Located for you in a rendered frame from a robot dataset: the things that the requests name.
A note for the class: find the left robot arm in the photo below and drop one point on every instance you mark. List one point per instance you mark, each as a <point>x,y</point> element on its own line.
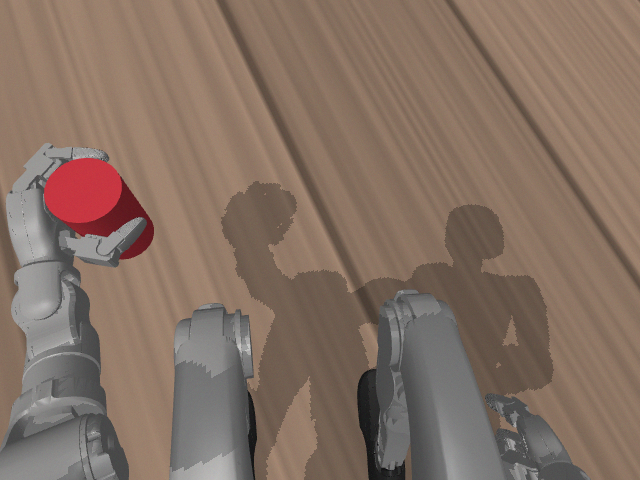
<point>58,428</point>

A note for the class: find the right robot hand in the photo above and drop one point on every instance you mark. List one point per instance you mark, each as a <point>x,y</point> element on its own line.
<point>535,445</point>

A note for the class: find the right robot arm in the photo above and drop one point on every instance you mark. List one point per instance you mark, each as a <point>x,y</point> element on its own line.
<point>562,471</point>

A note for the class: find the can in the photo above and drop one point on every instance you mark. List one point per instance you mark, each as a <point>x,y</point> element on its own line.
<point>90,197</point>

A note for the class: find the left robot hand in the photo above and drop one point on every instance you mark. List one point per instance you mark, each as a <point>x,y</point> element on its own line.
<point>37,234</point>

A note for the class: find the right robot foot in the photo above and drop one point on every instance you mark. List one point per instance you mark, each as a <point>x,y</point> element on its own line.
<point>368,411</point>

